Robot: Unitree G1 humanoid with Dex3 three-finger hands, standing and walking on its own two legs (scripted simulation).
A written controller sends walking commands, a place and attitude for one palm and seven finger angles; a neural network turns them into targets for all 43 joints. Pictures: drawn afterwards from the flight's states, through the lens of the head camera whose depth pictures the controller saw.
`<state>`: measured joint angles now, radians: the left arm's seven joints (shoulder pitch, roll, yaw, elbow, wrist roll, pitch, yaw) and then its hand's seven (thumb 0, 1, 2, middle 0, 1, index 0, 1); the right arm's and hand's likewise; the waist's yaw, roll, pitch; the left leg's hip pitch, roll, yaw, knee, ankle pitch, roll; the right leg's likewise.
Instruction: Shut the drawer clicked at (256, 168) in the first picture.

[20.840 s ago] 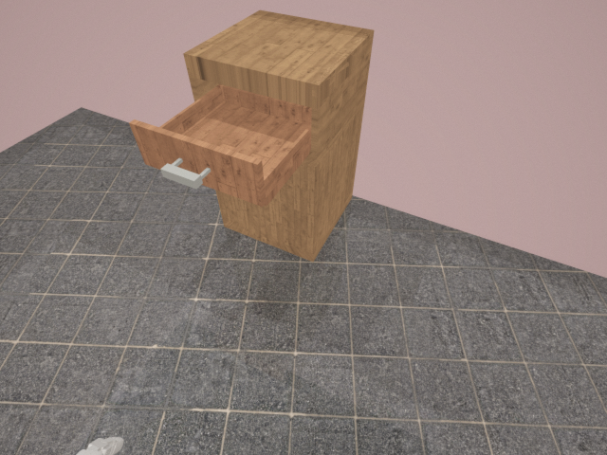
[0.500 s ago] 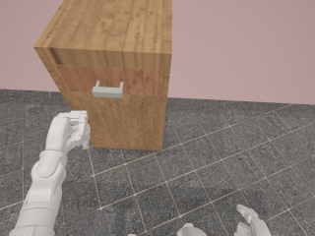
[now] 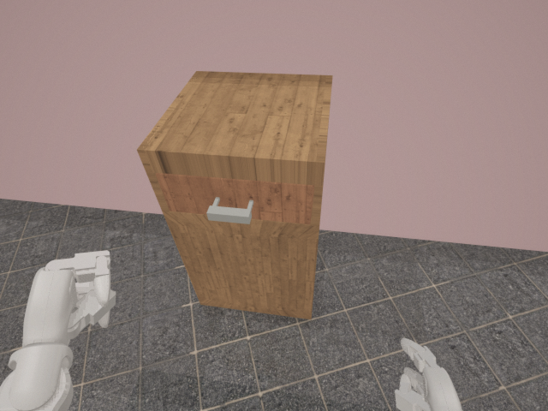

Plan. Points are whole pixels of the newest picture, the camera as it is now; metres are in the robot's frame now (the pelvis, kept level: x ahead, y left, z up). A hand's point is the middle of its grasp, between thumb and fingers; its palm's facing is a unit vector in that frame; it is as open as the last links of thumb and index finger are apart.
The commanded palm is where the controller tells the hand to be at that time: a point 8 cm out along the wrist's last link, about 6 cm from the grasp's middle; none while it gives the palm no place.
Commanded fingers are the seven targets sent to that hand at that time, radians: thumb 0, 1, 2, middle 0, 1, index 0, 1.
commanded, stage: draw the hand back to the body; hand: left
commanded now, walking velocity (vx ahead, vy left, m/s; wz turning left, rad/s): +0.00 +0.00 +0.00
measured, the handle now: (231, 208) +0.61 +0.19 -0.14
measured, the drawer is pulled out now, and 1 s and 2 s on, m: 0.00 0.00 0.00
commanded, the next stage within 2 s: step back with the hand held close in 0.32 s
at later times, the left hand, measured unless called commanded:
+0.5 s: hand (63, 323) +0.16 +0.23 +0.17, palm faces +0.39 -0.82 -0.42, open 3.3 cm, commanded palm +0.11 +0.27 +0.18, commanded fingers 0.00 0.90 0.90 -1.40 -1.60 -1.40 -1.60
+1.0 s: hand (20, 363) +0.12 +0.26 +0.16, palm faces +0.36 -0.79 -0.50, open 3.3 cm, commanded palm +0.06 +0.30 +0.18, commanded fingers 0.00 0.90 0.90 -1.40 -1.60 -1.40 -1.60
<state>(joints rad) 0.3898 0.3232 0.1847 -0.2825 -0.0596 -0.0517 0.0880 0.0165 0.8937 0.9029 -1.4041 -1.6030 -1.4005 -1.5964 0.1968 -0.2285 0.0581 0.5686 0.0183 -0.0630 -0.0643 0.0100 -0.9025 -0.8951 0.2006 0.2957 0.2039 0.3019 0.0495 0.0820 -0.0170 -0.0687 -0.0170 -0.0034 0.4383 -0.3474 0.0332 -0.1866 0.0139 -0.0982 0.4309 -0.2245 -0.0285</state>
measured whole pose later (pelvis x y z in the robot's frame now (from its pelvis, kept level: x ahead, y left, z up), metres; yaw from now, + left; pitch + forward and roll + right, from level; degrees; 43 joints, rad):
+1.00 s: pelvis -0.07 +0.02 -0.01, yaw -1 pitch +0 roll +1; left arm 0.60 0.37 0.37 -0.51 -0.01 -0.23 0.13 0.01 0.89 0.90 -1.41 -1.60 -1.41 -1.60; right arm 0.21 -0.23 0.00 0.56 0.01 -0.05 -0.08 0.01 -0.90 -0.90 0.20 0.30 0.20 0.30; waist 0.01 0.02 0.00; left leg -0.25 -0.07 0.05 0.54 -0.29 0.07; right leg -0.38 -0.04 -0.05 0.52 -0.14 0.00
